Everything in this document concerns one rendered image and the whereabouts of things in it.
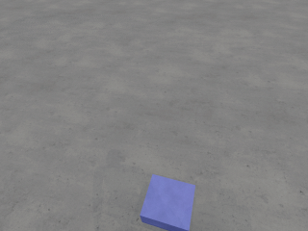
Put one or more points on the carton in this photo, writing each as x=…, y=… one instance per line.
x=168, y=204

